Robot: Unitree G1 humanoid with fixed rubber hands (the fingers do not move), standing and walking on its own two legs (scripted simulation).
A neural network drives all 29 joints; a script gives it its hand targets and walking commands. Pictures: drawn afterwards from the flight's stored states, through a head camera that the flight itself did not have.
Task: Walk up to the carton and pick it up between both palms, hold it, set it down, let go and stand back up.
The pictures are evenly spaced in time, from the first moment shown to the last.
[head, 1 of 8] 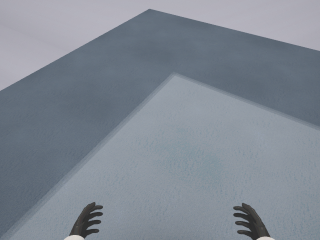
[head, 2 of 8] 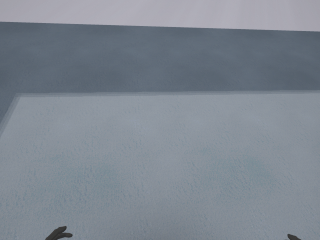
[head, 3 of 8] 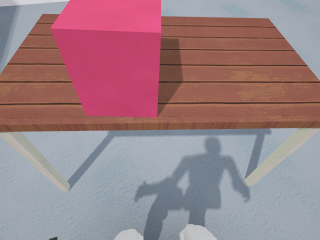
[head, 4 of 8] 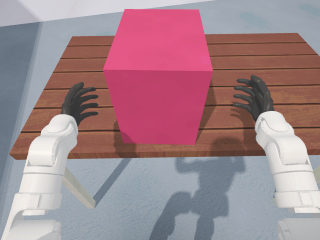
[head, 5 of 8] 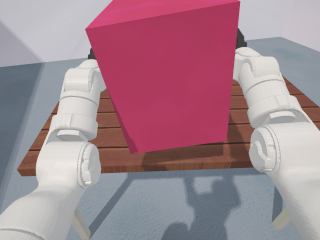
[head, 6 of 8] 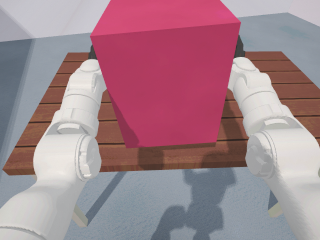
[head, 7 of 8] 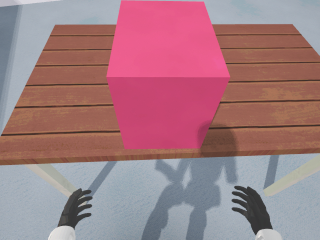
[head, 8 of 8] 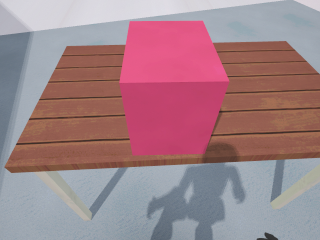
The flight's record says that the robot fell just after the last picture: no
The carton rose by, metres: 0.24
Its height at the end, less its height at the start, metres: +0.00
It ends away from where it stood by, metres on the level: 0.03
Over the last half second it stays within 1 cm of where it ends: yes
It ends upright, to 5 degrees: yes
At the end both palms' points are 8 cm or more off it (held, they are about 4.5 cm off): yes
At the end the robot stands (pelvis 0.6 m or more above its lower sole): yes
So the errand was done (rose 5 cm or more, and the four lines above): yes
